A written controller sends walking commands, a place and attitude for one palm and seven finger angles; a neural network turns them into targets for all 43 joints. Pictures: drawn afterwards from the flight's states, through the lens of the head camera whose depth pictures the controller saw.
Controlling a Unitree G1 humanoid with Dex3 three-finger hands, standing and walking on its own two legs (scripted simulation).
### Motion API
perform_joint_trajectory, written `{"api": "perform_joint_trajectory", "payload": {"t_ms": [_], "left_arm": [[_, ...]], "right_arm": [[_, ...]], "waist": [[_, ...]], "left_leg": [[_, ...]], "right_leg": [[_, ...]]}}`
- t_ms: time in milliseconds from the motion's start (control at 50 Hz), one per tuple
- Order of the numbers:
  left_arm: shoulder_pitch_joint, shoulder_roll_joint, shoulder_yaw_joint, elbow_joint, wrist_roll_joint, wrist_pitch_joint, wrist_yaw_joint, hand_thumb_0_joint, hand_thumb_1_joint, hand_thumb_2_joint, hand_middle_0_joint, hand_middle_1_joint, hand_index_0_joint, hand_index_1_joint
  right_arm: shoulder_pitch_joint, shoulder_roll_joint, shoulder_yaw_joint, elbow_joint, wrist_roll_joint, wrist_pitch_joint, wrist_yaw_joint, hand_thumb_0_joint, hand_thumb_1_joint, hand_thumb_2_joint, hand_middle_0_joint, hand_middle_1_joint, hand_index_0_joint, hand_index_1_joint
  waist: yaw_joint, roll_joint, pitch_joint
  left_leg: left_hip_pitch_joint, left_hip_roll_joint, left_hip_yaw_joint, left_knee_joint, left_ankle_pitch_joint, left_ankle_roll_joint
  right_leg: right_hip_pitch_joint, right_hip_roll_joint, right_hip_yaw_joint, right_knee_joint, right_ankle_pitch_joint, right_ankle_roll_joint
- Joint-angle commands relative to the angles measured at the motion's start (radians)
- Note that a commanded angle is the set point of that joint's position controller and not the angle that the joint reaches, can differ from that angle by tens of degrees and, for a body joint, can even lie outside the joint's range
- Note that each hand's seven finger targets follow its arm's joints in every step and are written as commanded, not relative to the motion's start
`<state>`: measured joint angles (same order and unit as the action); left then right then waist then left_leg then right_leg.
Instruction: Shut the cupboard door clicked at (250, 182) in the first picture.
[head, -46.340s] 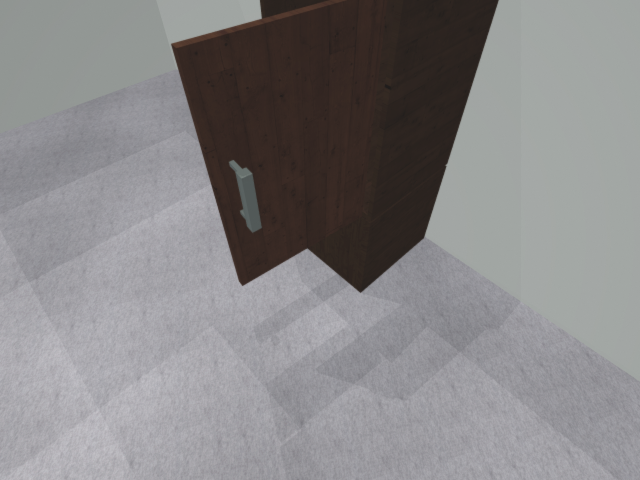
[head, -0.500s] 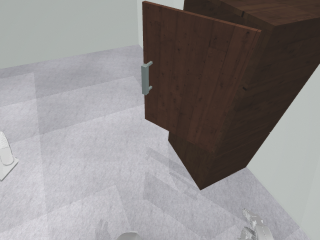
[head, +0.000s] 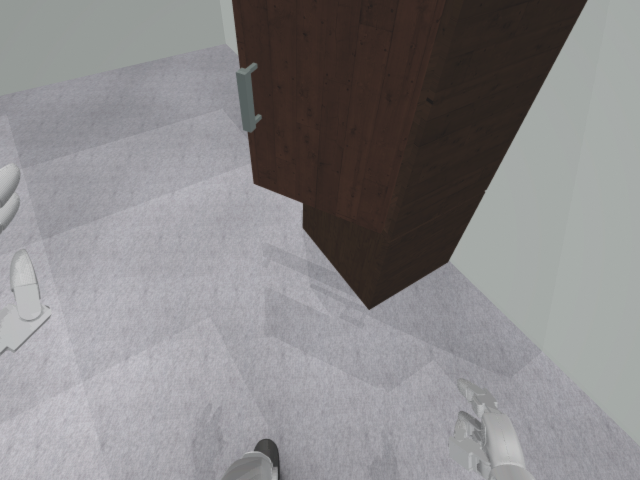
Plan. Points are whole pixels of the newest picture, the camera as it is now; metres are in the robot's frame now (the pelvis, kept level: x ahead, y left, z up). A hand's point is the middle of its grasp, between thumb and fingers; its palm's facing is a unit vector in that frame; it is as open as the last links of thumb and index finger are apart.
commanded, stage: stop stepping back and stand still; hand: left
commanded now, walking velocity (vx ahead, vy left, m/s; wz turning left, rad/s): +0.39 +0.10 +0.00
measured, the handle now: (251, 97) +0.88 +0.20 -0.02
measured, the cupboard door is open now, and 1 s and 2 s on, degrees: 30 30 30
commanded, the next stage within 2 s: let the arm hang, fingers relaxed in 1.74 s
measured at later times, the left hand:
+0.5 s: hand out of the picture +0.19 +0.27 +0.20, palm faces +0.28 -0.82 -0.49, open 7.4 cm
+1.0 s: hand out of the picture +0.23 +0.30 +0.20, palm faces +0.36 -0.80 -0.47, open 7.4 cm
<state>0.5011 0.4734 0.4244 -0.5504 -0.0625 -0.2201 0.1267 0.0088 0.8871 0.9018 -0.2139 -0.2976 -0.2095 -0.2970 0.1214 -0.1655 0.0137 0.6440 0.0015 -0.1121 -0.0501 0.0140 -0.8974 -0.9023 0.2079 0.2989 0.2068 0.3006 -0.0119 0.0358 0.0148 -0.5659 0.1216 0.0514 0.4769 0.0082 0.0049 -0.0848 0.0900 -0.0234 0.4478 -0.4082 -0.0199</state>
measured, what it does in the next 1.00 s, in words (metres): steps on the spot: left foot, then right foot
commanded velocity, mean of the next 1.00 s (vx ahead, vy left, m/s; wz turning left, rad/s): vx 0.07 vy -0.03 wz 0.00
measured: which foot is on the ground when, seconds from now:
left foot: down 0.00-0.14, up 0.16-0.24, down 0.26-0.56, up 0.58-0.76, down 0.78-1.00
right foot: down 0.00-0.32, up 0.34-0.52, down 0.54-1.00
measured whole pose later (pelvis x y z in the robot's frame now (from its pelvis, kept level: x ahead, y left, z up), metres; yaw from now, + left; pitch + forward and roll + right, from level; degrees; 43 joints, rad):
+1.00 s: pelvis +0.01 +0.06 +0.01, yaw -2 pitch +1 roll +0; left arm 0.54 0.48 0.46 -0.59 -0.05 -0.21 0.16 0.01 0.89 0.90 -0.21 -0.30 -0.21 -0.30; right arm 0.19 -0.18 0.01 0.57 0.02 -0.11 -0.06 0.02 -0.90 -0.90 0.20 0.30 0.20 0.30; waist -0.03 -0.06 0.01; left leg -0.37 0.07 0.08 0.58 -0.23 -0.02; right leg -0.13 0.01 -0.06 0.52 -0.42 -0.03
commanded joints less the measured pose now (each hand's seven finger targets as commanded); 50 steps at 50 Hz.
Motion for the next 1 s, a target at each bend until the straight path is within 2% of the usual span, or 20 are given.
{"api": "perform_joint_trajectory", "payload": {"t_ms": [0, 40, 100, 160, 200, 240, 280, 320, 380, 460, 500, 540, 560, 640, 720, 800, 840, 880, 920, 980], "left_arm": [[0.168, 0.240, 0.259, -0.161, -0.026, -0.030, 0.037, 0.000, 0.900, 0.900, -0.200, -0.300, -0.200, -0.300], [0.123, 0.216, 0.232, -0.114, -0.029, -0.005, 0.034, 0.000, 0.900, 0.900, -0.200, -0.300, -0.200, -0.300], [-0.060, 0.159, 0.112, -0.009, -0.003, -0.010, 0.043, 0.000, 0.900, 0.900, -0.200, -0.300, -0.200, -0.300], [-0.262, 0.127, 0.017, 0.078, 0.033, -0.018, 0.049, 0.000, 0.900, 0.900, -0.200, -0.300, -0.200, -0.300], [-0.364, 0.103, -0.033, 0.113, 0.045, -0.019, 0.045, 0.000, 0.900, 0.900, -0.200, -0.300, -0.200, -0.300], [-0.447, 0.122, -0.028, 0.032, 0.049, -0.027, 0.044, 0.000, 0.900, 0.900, -0.200, -0.300, -0.200, -0.300], [-0.330, 0.145, 0.042, -0.084, 0.037, -0.052, 0.050, 0.000, 0.900, 0.900, -0.200, -0.300, -0.200, -0.300], [-0.250, 0.201, 0.125, -0.280, 0.019, -0.087, 0.051, 0.000, 0.900, 0.900, -0.200, -0.300, -0.200, -0.300], [0.039, 0.208, 0.200, -0.405, -0.010, -0.087, 0.048, 0.000, 0.900, 0.900, -0.200, -0.300, -0.200, -0.300], [0.274, 0.157, 0.201, -0.291, -0.033, -0.032, 0.041, 0.000, 0.900, 0.900, -0.200, -0.300, -0.200, -0.300], [0.235, 0.159, 0.203, -0.173, -0.034, 0.008, 0.045, 0.000, 0.900, 0.900, -0.200, -0.300, -0.200, -0.300], [0.105, 0.181, 0.212, -0.068, -0.032, 0.034, 0.059, 0.000, 0.900, 0.900, -0.200, -0.300, -0.200, -0.300], [0.058, 0.151, 0.172, -0.020, -0.023, 0.041, 0.065, 0.000, 0.900, 0.900, -0.200, -0.300, -0.200, -0.300], [-0.131, 0.083, 0.049, 0.150, 0.005, 0.056, 0.059, 0.000, 0.900, 0.900, -0.200, -0.300, -0.200, -0.300], [-0.307, 0.068, -0.048, 0.035, 0.034, 0.028, 0.057, 0.000, 0.900, 0.900, -0.200, -0.300, -0.200, -0.300], [-0.261, 0.168, 0.064, -0.260, 0.035, -0.019, 0.070, 0.000, 0.900, 0.900, -0.200, -0.300, -0.200, -0.300], [-0.160, 0.226, 0.153, -0.349, 0.033, -0.036, 0.072, 0.000, 0.900, 0.900, -0.200, -0.300, -0.200, -0.300], [-0.077, 0.186, 0.154, -0.323, 0.025, -0.038, 0.068, 0.000, 0.900, 0.900, -0.200, -0.300, -0.200, -0.300], [0.044, 0.181, 0.203, -0.235, 0.014, -0.042, 0.068, 0.000, 0.900, 0.900, -0.200, -0.300, -0.200, -0.300], [0.125, 0.155, 0.213, -0.121, -0.004, -0.044, 0.065, 0.000, 0.900, 0.900, -0.200, -0.300, -0.200, -0.300]], "right_arm": [[-0.018, -0.129, -0.038, -0.200, 0.027, 0.007, -0.036, 0.000, -0.900, -0.900, 0.200, 0.300, 0.200, 0.300], [-0.024, -0.151, -0.036, -0.186, 0.019, 0.018, -0.045, 0.000, -0.900, -0.900, 0.200, 0.300, 0.200, 0.300], [-0.008, -0.170, -0.051, -0.155, 0.008, 0.020, -0.058, 0.000, -0.900, -0.900, 0.200, 0.300, 0.200, 0.300], [0.001, -0.190, -0.051, -0.127, 0.004, 0.011, -0.062, 0.000, -0.900, -0.900, 0.200, 0.300, 0.200, 0.300], [0.014, -0.191, -0.048, -0.124, 0.008, 0.000, -0.063, 0.000, -0.900, -0.900, 0.200, 0.300, 0.200, 0.300], [0.012, -0.213, -0.059, -0.127, 0.013, -0.017, -0.072, 0.000, -0.900, -0.900, 0.200, 0.300, 0.200, 0.300], [0.033, -0.206, -0.055, -0.150, 0.002, -0.044, -0.063, 0.000, -0.900, -0.900, 0.200, 0.300, 0.200, 0.300], [0.045, -0.171, -0.051, -0.162, -0.015, -0.077, -0.044, 0.000, -0.900, -0.900, 0.200, 0.300, 0.200, 0.300], [0.045, -0.156, -0.063, -0.182, -0.027, -0.089, -0.012, 0.000, -0.900, -0.900, 0.200, 0.300, 0.200, 0.300], [0.050, -0.137, -0.046, -0.195, -0.019, -0.041, -0.005, 0.000, -0.900, -0.900, 0.200, 0.300, 0.200, 0.300], [0.060, -0.141, -0.049, -0.181, -0.017, 0.008, -0.020, 0.000, -0.900, -0.900, 0.200, 0.300, 0.200, 0.300], [0.063, -0.147, -0.045, -0.157, -0.019, 0.043, -0.031, 0.000, -0.900, -0.900, 0.200, 0.300, 0.200, 0.300], [0.059, -0.142, -0.040, -0.146, -0.009, 0.044, -0.029, 0.000, -0.900, -0.900, 0.200, 0.300, 0.200, 0.300], [0.026, -0.165, -0.031, -0.124, 0.005, 0.036, -0.033, 0.000, -0.900, -0.900, 0.200, 0.300, 0.200, 0.300], [0.000, -0.163, -0.034, -0.120, 0.005, -0.009, -0.051, 0.000, -0.900, -0.900, 0.200, 0.300, 0.200, 0.300], [0.026, -0.174, -0.052, -0.164, 0.013, -0.033, -0.050, 0.000, -0.900, -0.900, 0.200, 0.300, 0.200, 0.300], [0.030, -0.153, -0.042, -0.166, 0.001, -0.040, -0.035, 0.000, -0.900, -0.900, 0.200, 0.300, 0.200, 0.300], [0.004, -0.151, -0.045, -0.175, 0.004, -0.039, -0.021, 0.000, -0.900, -0.900, 0.200, 0.300, 0.200, 0.300], [0.018, -0.148, -0.044, -0.184, 0.013, -0.034, -0.020, 0.000, -0.900, -0.900, 0.200, 0.300, 0.200, 0.300], [0.067, -0.144, -0.049, -0.181, 0.013, -0.002, -0.019, 0.000, -0.900, -0.900, 0.200, 0.300, 0.200, 0.300]], "waist": [[0.005, -0.123, -0.282], [-0.008, 0.011, -0.164], [-0.027, -0.091, 0.129], [-0.036, -0.187, 0.302], [-0.044, -0.162, 0.327], [-0.040, 0.019, 0.286], [-0.015, 0.316, 0.112], [-0.005, 0.292, -0.062], [0.029, 0.207, -0.274], [0.004, 0.250, -0.272], [-0.014, 0.083, -0.194], [-0.016, -0.135, -0.071], [-0.008, -0.212, -0.017], [-0.009, -0.185, 0.070], [0.007, -0.179, 0.076], [0.009, 0.072, -0.124], [0.021, 0.255, -0.155], [0.028, 0.214, -0.096], [0.018, 0.171, -0.086], [-0.010, 0.061, -0.185]], "left_leg": [[0.355, -0.086, 0.020, 0.115, -0.069, 0.017], [0.390, -0.064, -0.007, 0.074, -0.140, 0.015], [0.344, -0.083, -0.040, 0.246, -0.290, -0.021], [0.237, -0.042, -0.080, 0.409, -0.307, -0.013], [0.257, -0.036, -0.063, 0.241, -0.289, -0.001], [0.306, -0.049, -0.109, 0.066, -0.320, 0.004], [0.298, 0.069, -0.409, -0.239, -0.516, 0.055], [0.321, 0.125, -0.523, -0.379, -0.680, 0.011], [0.372, 0.105, -0.325, -0.373, -0.611, -0.037], [0.257, 0.004, -0.075, -0.230, -0.504, -0.062], [0.164, -0.026, -0.034, -0.038, -0.507, -0.040], [0.090, -0.057, -0.019, 0.268, -0.396, -0.026], [0.014, -0.060, -0.048, 0.343, -0.364, -0.024], [0.080, -0.054, -0.025, 0.262, -0.316, -0.008], [0.255, -0.083, 0.029, 0.096, -0.214, 0.028], [0.544, 0.012, -0.062, 0.055, 0.279, 0.093], [0.510, 0.057, -0.170, -0.007, 0.371, 0.117], [0.344, 0.077, -0.144, -0.051, 0.106, 0.075], [0.249, 0.024, -0.081, -0.051, -0.138, 0.033], [0.311, -0.016, -0.011, 0.085, 0.083, 0.007]], "right_leg": [[-0.104, -0.221, 0.063, -0.006, 0.689, 0.043], [-0.249, -0.197, 0.062, -0.073, 0.319, 0.023], [-0.561, -0.273, 0.206, -0.299, -0.307, -0.068], [-0.644, -0.356, 0.245, -0.328, -0.337, -0.126], [-0.572, -0.287, 0.127, -0.215, -0.215, -0.087], [-0.511, -0.189, 0.031, -0.034, -0.117, -0.048], [-0.338, -0.046, -0.007, 0.243, -0.063, 0.001], [-0.235, -0.031, 0.044, 0.373, -0.120, 0.000], [-0.106, -0.001, -0.020, 0.300, -0.112, -0.004], [0.066, -0.002, -0.100, -0.024, -0.034, -0.023], [0.024, -0.120, 0.035, -0.105, -0.065, -0.070], [-0.166, -0.381, 0.362, -0.284, -0.215, -0.174], [-0.144, -0.411, 0.384, -0.291, -0.148, -0.199], [-0.195, -0.314, 0.165, -0.167, 0.154, -0.121], [-0.187, -0.262, 0.087, -0.083, 0.481, -0.030], [-0.192, -0.158, -0.009, 0.196, 0.656, 0.085], [-0.204, -0.105, -0.024, 0.242, 0.280, 0.051], [-0.116, -0.098, -0.019, 0.074, 0.058, 0.027], [-0.047, -0.111, -0.001, -0.035, 0.146, 0.015], [-0.016, -0.199, 0.085, -0.021, 0.574, -0.014]]}}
